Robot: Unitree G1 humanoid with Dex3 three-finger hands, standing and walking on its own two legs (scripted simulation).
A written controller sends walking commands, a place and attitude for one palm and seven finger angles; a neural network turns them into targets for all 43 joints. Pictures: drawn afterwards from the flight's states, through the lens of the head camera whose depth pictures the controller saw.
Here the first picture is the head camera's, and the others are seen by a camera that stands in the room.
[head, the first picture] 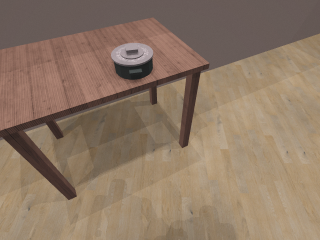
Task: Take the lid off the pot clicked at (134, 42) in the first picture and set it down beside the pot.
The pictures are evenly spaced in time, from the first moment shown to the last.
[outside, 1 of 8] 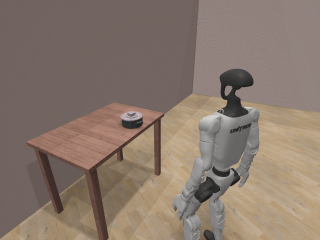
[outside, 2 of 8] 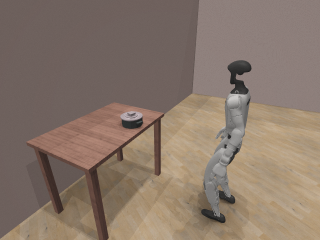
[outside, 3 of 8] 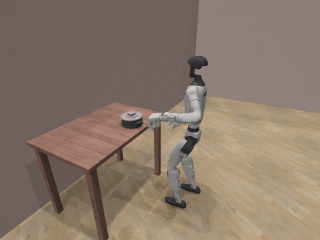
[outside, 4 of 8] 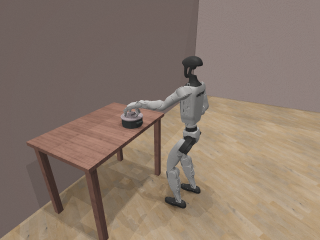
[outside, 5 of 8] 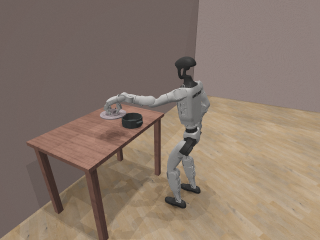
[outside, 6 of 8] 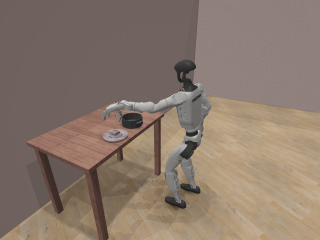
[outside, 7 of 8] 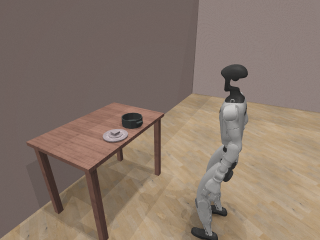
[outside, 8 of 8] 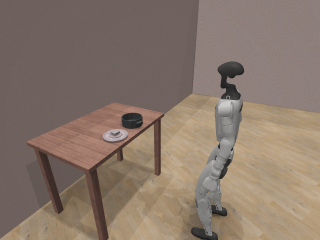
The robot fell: no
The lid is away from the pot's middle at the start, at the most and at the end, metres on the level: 0.00 0.24 0.23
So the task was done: yes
